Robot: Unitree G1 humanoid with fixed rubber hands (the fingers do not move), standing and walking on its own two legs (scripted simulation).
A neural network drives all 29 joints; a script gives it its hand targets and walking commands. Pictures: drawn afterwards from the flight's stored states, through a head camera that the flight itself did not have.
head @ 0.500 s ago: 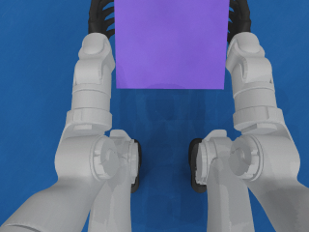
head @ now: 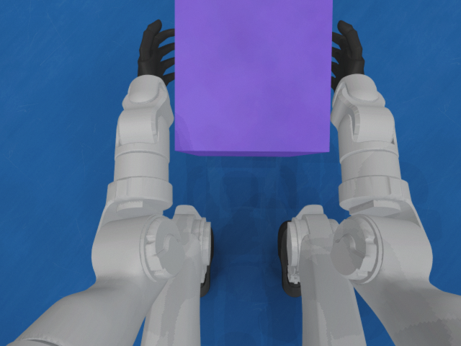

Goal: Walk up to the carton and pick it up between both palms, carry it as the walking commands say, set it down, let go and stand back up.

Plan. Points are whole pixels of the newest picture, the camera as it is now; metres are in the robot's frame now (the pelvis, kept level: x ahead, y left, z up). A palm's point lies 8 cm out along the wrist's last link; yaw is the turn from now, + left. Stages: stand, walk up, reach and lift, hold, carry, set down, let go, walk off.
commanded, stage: reach and lift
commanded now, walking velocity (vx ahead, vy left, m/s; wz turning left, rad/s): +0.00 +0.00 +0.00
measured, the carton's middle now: (247, 93) +0.51 +0.00 -0.14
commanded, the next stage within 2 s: none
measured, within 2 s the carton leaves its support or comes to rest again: neither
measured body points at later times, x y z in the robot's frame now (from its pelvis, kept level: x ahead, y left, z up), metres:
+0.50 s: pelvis +0.01 +0.00 +0.06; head +0.26 +0.00 +0.43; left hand +0.51 +0.14 +0.00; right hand +0.50 -0.15 -0.01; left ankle +0.11 +0.13 -0.43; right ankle +0.11 -0.13 -0.43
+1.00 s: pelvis +0.03 +0.00 +0.12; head +0.24 +0.00 +0.52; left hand +0.49 +0.15 +0.07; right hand +0.49 -0.15 +0.07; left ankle +0.11 +0.13 -0.43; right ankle +0.11 -0.13 -0.43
